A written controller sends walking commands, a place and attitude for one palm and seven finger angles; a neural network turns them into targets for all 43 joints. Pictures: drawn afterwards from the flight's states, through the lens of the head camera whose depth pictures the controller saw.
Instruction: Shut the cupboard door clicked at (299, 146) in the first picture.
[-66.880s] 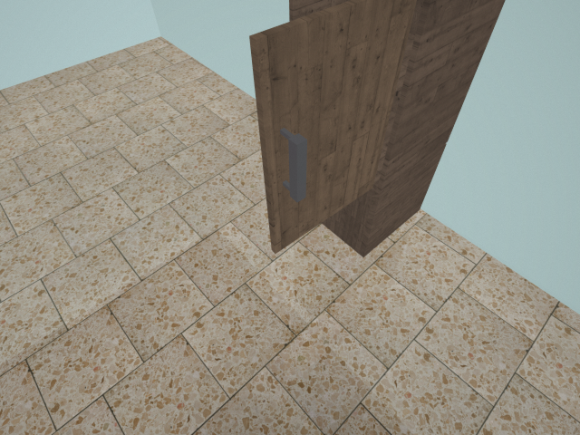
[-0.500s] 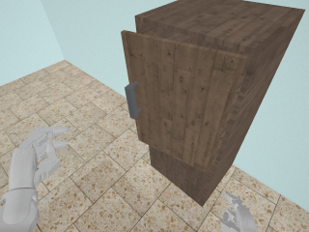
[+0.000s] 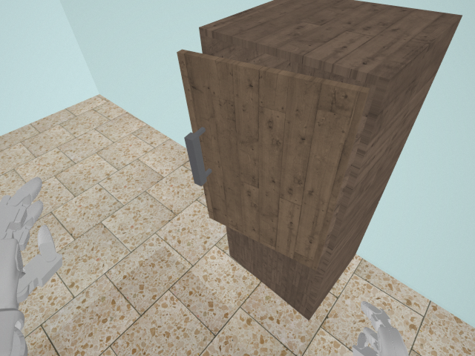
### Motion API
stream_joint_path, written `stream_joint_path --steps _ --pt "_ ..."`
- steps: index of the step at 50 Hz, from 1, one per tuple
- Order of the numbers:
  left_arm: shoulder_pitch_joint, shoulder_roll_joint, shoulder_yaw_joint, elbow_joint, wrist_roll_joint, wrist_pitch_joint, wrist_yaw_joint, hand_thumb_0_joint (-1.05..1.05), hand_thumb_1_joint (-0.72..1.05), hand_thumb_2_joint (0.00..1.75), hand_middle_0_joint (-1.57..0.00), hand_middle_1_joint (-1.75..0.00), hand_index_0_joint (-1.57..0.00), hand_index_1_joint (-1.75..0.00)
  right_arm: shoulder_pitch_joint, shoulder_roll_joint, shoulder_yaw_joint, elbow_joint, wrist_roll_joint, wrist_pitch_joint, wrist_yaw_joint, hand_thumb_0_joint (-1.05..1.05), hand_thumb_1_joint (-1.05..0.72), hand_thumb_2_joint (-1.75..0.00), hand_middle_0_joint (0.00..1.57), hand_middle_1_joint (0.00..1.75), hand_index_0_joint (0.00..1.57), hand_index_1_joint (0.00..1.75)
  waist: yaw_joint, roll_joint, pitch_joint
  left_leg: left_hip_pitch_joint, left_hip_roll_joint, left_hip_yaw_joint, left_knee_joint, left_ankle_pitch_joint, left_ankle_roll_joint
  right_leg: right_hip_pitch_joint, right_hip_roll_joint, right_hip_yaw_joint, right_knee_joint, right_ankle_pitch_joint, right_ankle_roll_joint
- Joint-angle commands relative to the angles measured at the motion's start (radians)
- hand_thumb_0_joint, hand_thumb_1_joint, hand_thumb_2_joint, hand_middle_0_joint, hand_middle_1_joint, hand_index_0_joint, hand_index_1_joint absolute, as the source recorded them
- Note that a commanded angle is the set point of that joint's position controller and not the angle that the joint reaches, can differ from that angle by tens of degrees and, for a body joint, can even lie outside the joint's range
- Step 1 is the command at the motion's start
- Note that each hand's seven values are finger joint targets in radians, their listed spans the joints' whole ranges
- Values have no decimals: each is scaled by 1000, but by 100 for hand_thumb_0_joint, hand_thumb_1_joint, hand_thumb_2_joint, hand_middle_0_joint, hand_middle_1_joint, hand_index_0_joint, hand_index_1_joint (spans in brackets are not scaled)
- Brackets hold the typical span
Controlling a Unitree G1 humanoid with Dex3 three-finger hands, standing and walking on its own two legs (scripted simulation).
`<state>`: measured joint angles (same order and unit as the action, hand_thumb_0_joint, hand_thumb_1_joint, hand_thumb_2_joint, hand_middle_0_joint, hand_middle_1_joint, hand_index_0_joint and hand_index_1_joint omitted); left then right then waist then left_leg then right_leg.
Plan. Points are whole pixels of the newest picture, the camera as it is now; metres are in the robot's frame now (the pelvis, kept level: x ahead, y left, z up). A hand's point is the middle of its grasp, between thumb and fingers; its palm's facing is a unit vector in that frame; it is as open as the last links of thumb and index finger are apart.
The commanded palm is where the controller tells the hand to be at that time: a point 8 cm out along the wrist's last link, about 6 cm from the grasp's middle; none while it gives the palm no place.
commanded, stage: draw the hand back to the body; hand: left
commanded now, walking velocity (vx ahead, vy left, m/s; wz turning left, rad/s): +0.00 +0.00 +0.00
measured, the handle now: (201, 156) +0.61 +0.18 -0.02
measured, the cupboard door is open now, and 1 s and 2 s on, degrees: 11 11 11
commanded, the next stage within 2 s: step back with the hand held close in 0.02 s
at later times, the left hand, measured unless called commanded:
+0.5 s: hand (25, 260) +0.18 +0.29 +0.16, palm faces +0.36 -0.76 -0.54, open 7.4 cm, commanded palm +0.12 +0.33 +0.17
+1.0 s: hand out of the picture +0.02 +0.30 +0.16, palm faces +0.56 -0.71 -0.43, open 7.4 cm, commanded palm -0.03 +0.33 +0.17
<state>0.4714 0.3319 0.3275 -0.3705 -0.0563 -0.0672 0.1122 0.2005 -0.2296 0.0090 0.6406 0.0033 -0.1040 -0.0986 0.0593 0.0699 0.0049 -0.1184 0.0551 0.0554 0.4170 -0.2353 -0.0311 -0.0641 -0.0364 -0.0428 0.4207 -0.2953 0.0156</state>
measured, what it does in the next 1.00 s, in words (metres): shifts its weight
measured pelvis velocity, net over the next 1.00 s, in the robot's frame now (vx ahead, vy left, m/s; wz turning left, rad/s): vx -0.15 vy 0.02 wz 0.08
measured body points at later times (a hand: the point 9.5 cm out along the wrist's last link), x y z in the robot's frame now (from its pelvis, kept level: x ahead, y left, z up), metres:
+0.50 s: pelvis -0.03 +0.03 +0.00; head -0.01 +0.02 +0.44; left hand +0.15 +0.33 +0.19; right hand +0.15 -0.21 -0.09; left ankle +0.00 +0.14 -0.74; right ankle -0.04 -0.12 -0.74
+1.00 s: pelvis -0.15 +0.02 -0.02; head -0.15 +0.03 +0.43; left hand -0.02 +0.34 +0.19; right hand +0.04 -0.21 -0.10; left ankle -0.05 +0.14 -0.72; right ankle -0.04 -0.12 -0.74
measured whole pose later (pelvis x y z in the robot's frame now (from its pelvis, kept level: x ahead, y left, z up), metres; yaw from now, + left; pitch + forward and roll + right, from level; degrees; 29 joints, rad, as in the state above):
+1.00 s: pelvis -0.15 +0.02 -0.02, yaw +5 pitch -2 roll +0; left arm 0.54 0.39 0.44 -0.53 -0.03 -0.23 0.17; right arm 0.22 -0.22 0.00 0.62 -0.01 -0.06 -0.08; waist 0.03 -0.01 0.03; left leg -0.50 0.01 0.04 0.79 -0.40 -0.01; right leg -0.40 -0.03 0.03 0.63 -0.19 0.03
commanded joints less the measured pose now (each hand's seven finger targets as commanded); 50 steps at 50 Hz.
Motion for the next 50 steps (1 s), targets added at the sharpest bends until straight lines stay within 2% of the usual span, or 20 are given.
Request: stream_joint_path --steps 1,7,8,9,12,17,21,23,28,34,36,37,40,41,42,43,46,47,48,50 --pt "-67 224 172 -190 -2 -72 22 0 90 90 -20 -30 -20 -30 -140 -83 -29 -159 4 -66 -5 0 -90 -90 20 30 20 30 10 -8 -30 39 -44 26 -29 230 52 -68 31 -16 -80 296 -2" --pt "-65 186 143 -150 -11 -72 4 0 90 90 -20 -30 -20 -30 -130 -88 -36 -169 9 -47 -2 0 -90 -90 20 30 20 30 1 -65 -26 45 -38 35 -41 214 59 -72 29 -12 -81 275 6" --pt "-164 289 223 -204 -5 -108 11 0 90 90 -20 -30 -20 -30 -134 -121 -44 -186 10 -19 5 0 -90 -90 20 30 20 30 -38 -62 -7 -28 -14 38 49 170 64 -153 -37 46 -117 355 -6" --pt "-111 252 187 -153 -4 -117 8 0 90 90 -20 -30 -20 -30 -138 -109 -45 -167 5 -6 4 0 -90 -90 20 30 20 30 -48 -115 -35 -35 -25 31 87 153 61 -159 -70 56 -114 406 -16" --pt "-55 246 174 -185 2 -130 12 0 90 90 -20 -30 -20 -30 -137 -98 -46 -183 6 18 3 0 -90 -90 20 30 20 30 -49 -115 -102 -66 -30 20 108 177 54 -106 -102 53 -53 536 -29" --pt "56 292 237 -293 -12 -128 31 0 90 90 -20 -30 -20 -30 -125 -111 -57 -230 9 63 -8 0 -90 -90 20 30 20 30 -47 -19 -223 -13 8 2 69 489 52 -63 -38 0 58 585 -3" --pt "79 322 276 -311 -20 -122 41 0 90 90 -20 -30 -20 -30 -122 -122 -62 -246 7 86 -15 0 -90 -90 20 30 20 30 -44 -20 -243 -35 26 -11 62 539 48 -57 -15 2 89 589 4" --pt "91 294 254 -300 -22 -121 43 0 90 90 -20 -30 -20 -30 -112 -120 -61 -253 10 90 -14 0 -90 -90 20 30 20 30 -49 -16 -234 -67 39 -16 48 520 46 -57 -5 1 104 543 7" --pt "95 269 233 -265 -19 -128 47 0 90 90 -20 -30 -20 -30 -111 -133 -58 -250 10 79 -12 0 -90 -90 20 30 20 30 -50 18 -165 -238 59 -48 -25 218 61 -44 14 12 107 338 15" --pt "30 261 234 -291 10 -170 53 0 90 90 -20 -30 -20 -30 -117 -143 -52 -254 15 43 -14 0 -90 -90 20 30 20 30 -54 74 -79 -574 84 -110 -140 -368 108 82 53 18 185 153 23" --pt "9 294 271 -308 26 -188 55 0 90 90 -20 -30 -20 -30 -119 -153 -57 -247 9 26 -17 0 -90 -90 20 30 20 30 -51 105 -78 -659 105 -139 -162 -460 126 136 72 17 230 123 28" --pt "-11 254 233 -324 27 -194 52 0 90 90 -20 -30 -20 -30 -111 -141 -51 -252 12 18 -15 0 -90 -90 20 30 20 30 -54 105 -70 -672 108 -137 -159 -472 125 128 73 11 249 106 27" --pt "-34 262 244 -346 35 -213 56 0 90 90 -20 -30 -20 -30 -99 -144 -56 -243 8 -9 -13 0 -90 -90 20 30 20 30 -55 136 -71 -702 117 -140 -130 -530 129 113 83 29 277 57 19" --pt "-25 299 282 -342 43 -219 56 0 90 90 -20 -30 -20 -30 -97 -150 -60 -238 2 -18 -13 0 -90 -90 20 30 20 30 -51 126 -78 -711 114 -143 -118 -559 131 115 86 46 268 23 16" --pt "-26 259 246 -352 39 -226 53 0 90 90 -20 -30 -20 -30 -93 -135 -57 -241 5 -22 -10 0 -90 -90 20 30 20 30 -56 116 -69 -688 92 -118 -76 -543 120 63 73 66 240 -2 4" --pt "-13 280 263 -347 34 -229 57 0 90 90 -20 -30 -20 -30 -82 -131 -60 -237 3 -26 -8 0 -90 -90 20 30 20 30 -57 60 -58 -639 56 -86 0 -511 101 -29 41 127 163 -76 -16" --pt "3 313 268 -339 13 -225 73 0 90 90 -20 -30 -20 -30 -39 -99 -65 -176 -11 -23 8 0 -90 -90 20 30 20 30 -67 -174 -51 -256 -64 4 409 -250 7 -509 -186 434 -184 -358 -142" --pt "-19 279 218 -338 14 -217 79 0 90 90 -20 -30 -20 -30 -44 -75 -53 -156 -15 -14 15 0 -90 -90 20 30 20 30 -72 -236 -61 -193 -58 0 494 -197 3 -553 -245 425 -206 -329 -163" --pt "-50 287 217 -341 17 -210 86 0 90 90 -20 -30 -20 -30 -50 -78 -52 -155 -19 -10 16 0 -90 -90 20 30 20 30 -74 -263 -77 -182 -55 -2 503 -184 7 -539 -244 386 -193 -262 -156" --pt "-109 288 212 -313 13 -200 90 0 90 90 -20 -30 -20 -30 -49 -80 -44 -151 -13 -10 11 0 -90 -90 20 30 20 30 -82 -269 -56 -152 -47 -10 317 -156 23 -523 -177 273 -131 -186 -101"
